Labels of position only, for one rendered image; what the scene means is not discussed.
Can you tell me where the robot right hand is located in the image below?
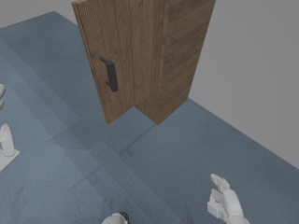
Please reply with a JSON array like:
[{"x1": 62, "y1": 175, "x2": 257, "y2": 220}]
[{"x1": 207, "y1": 174, "x2": 244, "y2": 222}]

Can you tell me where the robot left shin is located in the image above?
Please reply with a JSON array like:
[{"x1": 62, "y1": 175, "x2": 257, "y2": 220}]
[{"x1": 112, "y1": 213, "x2": 124, "y2": 218}]

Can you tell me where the cupboard door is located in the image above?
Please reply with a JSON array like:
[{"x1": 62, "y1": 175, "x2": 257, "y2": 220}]
[{"x1": 71, "y1": 0, "x2": 166, "y2": 124}]

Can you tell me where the left robot foot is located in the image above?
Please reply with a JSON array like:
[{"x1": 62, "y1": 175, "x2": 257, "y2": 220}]
[{"x1": 119, "y1": 211, "x2": 129, "y2": 224}]

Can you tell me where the handle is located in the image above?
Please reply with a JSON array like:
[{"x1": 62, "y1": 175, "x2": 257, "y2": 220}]
[{"x1": 100, "y1": 56, "x2": 119, "y2": 92}]

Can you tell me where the right robot forearm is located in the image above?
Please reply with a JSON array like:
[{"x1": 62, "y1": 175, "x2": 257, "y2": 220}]
[{"x1": 226, "y1": 215, "x2": 249, "y2": 224}]

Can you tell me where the robot left hand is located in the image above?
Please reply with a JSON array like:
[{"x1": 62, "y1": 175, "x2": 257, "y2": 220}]
[{"x1": 0, "y1": 83, "x2": 20, "y2": 173}]

